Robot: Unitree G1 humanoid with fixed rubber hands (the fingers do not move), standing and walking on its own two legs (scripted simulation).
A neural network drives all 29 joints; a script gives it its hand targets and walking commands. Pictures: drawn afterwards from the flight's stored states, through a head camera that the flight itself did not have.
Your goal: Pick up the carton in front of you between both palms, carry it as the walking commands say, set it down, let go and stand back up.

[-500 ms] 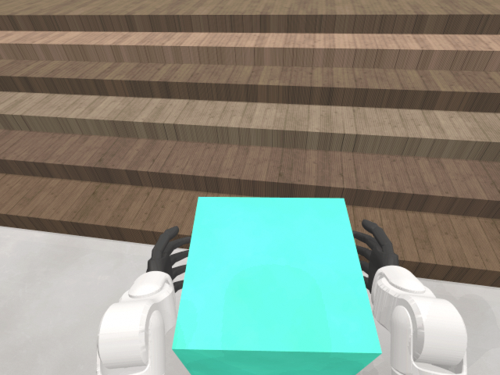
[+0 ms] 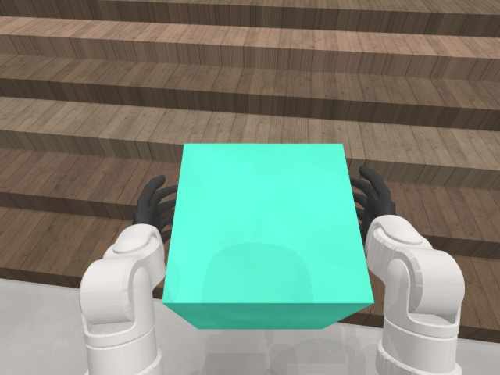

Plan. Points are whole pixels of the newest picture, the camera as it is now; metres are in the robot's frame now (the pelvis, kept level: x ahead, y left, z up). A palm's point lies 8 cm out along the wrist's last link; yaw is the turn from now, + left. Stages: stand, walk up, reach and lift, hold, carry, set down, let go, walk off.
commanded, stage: carry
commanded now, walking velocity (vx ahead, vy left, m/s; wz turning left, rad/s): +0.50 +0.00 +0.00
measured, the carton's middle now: (261, 247) +0.30 +0.00 +0.08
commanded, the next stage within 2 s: none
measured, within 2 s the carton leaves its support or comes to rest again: neither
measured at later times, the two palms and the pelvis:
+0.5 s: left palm (186, 85) +0.67 +0.15 +0.15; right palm (321, 77) +0.69 -0.15 +0.15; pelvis +0.31 -0.02 +0.01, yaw +1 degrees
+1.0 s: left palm out of the picture +1.02 +0.13 +0.23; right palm out of the picture +0.98 -0.17 +0.23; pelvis +0.65 +0.03 +0.10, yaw +0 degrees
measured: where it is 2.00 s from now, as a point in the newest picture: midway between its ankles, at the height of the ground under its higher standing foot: (245, 129)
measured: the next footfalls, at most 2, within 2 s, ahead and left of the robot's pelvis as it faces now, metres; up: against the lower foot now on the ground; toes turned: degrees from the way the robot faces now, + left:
right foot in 0.40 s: +0.41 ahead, -0.09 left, +0.00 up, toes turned -5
left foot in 0.82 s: +0.74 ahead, +0.10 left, +0.11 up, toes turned +7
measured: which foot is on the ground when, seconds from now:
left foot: down 0.00-0.42, up 0.44-0.80, down 0.82-1.00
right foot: up 0.00-0.38, down 0.40-0.84, up 0.86-1.00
